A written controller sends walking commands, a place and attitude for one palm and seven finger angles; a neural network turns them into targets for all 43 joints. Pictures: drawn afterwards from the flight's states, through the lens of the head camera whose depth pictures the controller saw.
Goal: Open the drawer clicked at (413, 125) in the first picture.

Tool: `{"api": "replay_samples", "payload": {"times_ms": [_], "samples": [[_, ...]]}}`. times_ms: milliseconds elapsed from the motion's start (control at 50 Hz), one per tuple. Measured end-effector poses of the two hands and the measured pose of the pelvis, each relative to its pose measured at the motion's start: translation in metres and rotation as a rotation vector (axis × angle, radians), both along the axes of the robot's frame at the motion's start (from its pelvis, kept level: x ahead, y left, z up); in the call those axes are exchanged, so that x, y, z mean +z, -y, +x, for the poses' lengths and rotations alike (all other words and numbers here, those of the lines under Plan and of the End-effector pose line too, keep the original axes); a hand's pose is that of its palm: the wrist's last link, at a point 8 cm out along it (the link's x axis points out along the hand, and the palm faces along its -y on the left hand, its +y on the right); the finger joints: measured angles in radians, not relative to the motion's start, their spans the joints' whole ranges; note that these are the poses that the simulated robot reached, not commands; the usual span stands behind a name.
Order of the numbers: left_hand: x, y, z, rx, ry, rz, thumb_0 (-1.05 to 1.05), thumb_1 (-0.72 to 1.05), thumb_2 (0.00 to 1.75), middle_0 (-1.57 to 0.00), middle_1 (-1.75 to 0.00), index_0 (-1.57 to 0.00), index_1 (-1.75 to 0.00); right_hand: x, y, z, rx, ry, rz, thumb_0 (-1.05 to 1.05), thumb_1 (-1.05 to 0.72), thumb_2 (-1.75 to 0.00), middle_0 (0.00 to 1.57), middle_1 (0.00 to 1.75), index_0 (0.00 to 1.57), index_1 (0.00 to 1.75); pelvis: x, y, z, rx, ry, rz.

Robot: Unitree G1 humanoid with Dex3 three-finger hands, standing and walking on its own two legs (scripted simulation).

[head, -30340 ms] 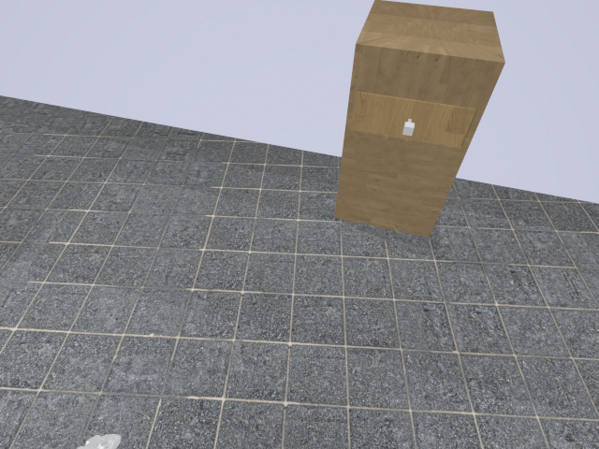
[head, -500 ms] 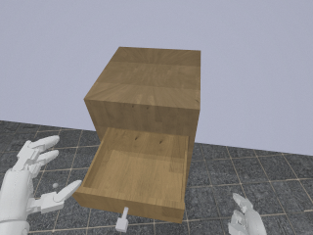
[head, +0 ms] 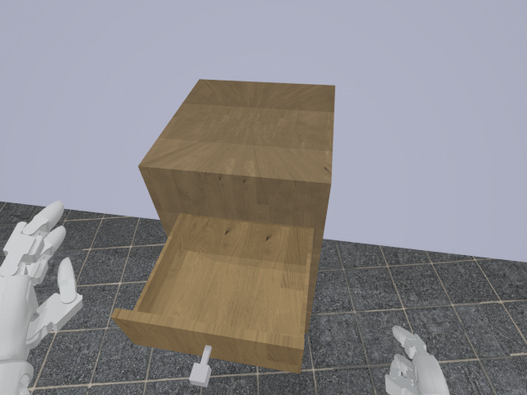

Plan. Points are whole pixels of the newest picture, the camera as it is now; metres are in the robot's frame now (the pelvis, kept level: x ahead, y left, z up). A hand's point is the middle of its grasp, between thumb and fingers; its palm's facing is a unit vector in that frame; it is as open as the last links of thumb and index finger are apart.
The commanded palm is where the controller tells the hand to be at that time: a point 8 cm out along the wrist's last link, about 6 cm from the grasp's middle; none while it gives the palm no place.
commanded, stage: step back with the hand held close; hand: left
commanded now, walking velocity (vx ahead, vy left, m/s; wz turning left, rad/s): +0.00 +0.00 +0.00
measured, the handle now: (203, 365) +0.23 +0.16 -0.21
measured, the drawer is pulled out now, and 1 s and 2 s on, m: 0.29 0.29 0.29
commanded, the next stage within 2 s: stop stepping back and stand still in 1.40 s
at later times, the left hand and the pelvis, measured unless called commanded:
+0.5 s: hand (70, 301) +0.18 +0.24 +0.15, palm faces +0.23 -0.81 -0.54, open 7.4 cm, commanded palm +0.11 +0.29 +0.18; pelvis -0.03 +0.01 +0.00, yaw -1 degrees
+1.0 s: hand (29, 370) +0.10 +0.24 +0.15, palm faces +0.33 -0.85 -0.42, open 7.4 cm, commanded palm +0.03 +0.29 +0.18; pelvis -0.10 +0.01 -0.01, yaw +1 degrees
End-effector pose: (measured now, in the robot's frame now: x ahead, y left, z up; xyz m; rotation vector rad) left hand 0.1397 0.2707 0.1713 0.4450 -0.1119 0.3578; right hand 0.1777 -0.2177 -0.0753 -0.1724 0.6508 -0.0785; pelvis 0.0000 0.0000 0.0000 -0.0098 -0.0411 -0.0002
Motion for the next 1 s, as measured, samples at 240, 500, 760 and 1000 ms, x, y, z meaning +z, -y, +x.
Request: {"api": "replay_samples", "payload": {"times_ms": [240, 500, 760, 1000], "samples": [[0.007, -0.003, 0.014, -0.033, 0.010, 0.093, 0.02, 0.89, 0.90, -0.21, -0.30, -0.21, -0.31, -0.002, 0.018, -0.013, -0.053, -0.066, -0.004, 0.02, -0.90, -0.90, 0.20, 0.30, 0.20, 0.30, 0.001, 0.002, -0.007, -0.027, -0.046, -0.006], [0.004, -0.009, 0.005, -0.148, -0.030, 0.163, 0.02, 0.88, 0.90, -0.22, -0.30, -0.22, -0.31, 0.003, 0.022, -0.041, -0.131, -0.108, -0.067, 0.02, -0.90, -0.90, 0.20, 0.30, 0.20, 0.30, -0.003, -0.010, -0.028, -0.025, -0.084, -0.004], [-0.002, -0.008, -0.052, -0.041, 0.022, 0.108, 0.02, 0.89, 0.90, -0.21, -0.30, -0.21, -0.30, -0.012, -0.005, -0.074, -0.046, -0.054, -0.044, 0.02, -0.90, -0.90, 0.20, 0.30, 0.20, 0.30, -0.014, -0.007, -0.068, -0.024, -0.069, -0.007], [-0.002, -0.010, -0.073, -0.091, 0.120, 0.068, 0.02, 0.88, 0.90, -0.22, -0.30, -0.21, -0.30, -0.006, 0.020, -0.136, -0.097, -0.148, -0.112, 0.02, -0.90, -0.90, 0.21, 0.30, 0.20, 0.30, -0.011, -0.010, -0.096, 0.014, -0.058, 0.003]]}}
